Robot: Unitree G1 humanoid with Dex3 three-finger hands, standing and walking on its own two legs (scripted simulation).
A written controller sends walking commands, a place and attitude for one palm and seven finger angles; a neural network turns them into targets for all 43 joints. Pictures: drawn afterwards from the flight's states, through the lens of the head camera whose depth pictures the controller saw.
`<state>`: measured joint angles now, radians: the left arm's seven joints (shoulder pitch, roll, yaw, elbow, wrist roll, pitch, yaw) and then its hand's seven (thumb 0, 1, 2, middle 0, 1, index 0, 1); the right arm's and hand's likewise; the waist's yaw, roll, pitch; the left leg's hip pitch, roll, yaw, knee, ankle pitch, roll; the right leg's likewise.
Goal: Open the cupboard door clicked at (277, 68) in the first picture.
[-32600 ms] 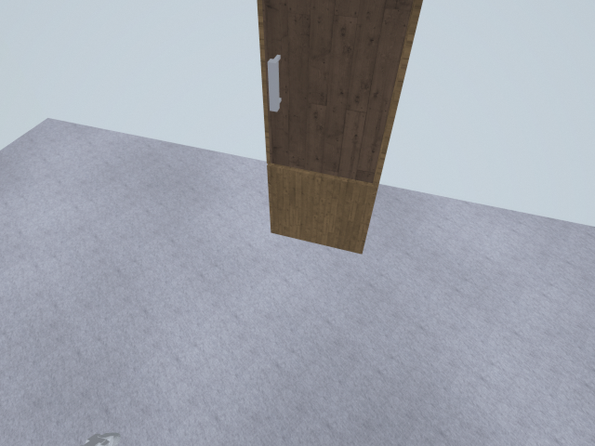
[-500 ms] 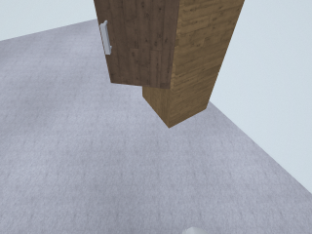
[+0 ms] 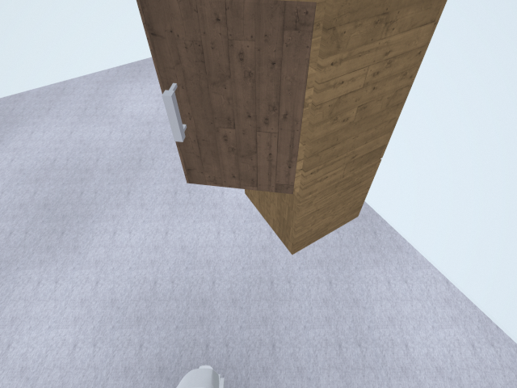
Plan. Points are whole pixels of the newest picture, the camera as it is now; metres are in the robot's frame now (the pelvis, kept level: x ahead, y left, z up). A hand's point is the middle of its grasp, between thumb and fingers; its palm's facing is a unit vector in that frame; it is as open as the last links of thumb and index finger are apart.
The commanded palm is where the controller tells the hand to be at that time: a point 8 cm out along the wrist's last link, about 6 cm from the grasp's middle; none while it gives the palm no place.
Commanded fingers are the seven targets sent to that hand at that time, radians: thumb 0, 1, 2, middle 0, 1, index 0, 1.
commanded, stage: take the last steps up to it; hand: left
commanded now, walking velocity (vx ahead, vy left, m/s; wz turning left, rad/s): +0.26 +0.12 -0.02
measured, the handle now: (176, 112) +0.76 +0.28 -0.04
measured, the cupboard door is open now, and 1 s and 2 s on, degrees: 50 50 50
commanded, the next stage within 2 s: come to a stop and stand still in 0.26 s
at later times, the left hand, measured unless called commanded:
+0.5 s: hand (132, 326) +0.25 +0.28 -0.18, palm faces -0.01 -0.98 -0.18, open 7.4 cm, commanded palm none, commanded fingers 0.00 0.90 0.90 -0.20 -0.30 -0.20 -0.30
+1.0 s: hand (128, 331) +0.24 +0.29 -0.20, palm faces -0.03 -0.98 -0.19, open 7.3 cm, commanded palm none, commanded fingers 0.00 0.90 0.90 -0.20 -0.30 -0.20 -0.30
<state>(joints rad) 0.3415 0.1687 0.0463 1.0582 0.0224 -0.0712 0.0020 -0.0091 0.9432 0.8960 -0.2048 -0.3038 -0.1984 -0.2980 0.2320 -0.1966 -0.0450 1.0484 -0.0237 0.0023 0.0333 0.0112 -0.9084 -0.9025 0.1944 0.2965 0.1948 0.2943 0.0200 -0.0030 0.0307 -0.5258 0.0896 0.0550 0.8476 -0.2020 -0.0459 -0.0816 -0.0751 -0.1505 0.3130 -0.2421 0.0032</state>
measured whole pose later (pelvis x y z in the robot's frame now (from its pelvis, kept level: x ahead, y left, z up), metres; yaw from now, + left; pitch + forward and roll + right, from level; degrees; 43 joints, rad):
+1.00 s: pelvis +0.17 +0.11 -0.02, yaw -4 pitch +0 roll -1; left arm 0.21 0.19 0.02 0.99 0.01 0.04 0.04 0.00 0.92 0.90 -0.21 -0.30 -0.20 -0.30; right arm 0.23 -0.18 -0.04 1.00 -0.02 0.04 -0.02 0.01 -0.91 -0.90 0.20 0.30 0.20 0.29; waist 0.01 -0.02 0.04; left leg -0.28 0.01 0.09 0.61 -0.34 0.05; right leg -0.32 -0.03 -0.01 0.66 -0.35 -0.02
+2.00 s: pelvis +0.19 +0.06 -0.01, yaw -5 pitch +0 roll +1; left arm 0.23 0.16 0.00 1.10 0.01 -0.01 0.03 0.00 0.93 0.90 -0.20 -0.30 -0.20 -0.30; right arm 0.27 -0.16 0.01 1.12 -0.02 -0.02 -0.03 0.01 -0.92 -0.90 0.20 0.30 0.20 0.29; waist 0.00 0.03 0.03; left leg -0.15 0.04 0.09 0.41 -0.27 -0.03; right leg -0.20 0.00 -0.01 0.48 -0.29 -0.02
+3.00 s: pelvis +0.20 +0.06 -0.01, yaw -4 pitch +0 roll +1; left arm 0.24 0.17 0.00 1.11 0.01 -0.02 0.03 0.00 0.91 0.90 -0.20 -0.30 -0.20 -0.30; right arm 0.25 -0.16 0.01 1.15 -0.02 -0.02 -0.03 0.01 -0.91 -0.90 0.20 0.30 0.20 0.29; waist 0.01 0.00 0.04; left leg -0.11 0.05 0.07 0.38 -0.26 -0.03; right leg -0.14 0.01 -0.02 0.42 -0.27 -0.03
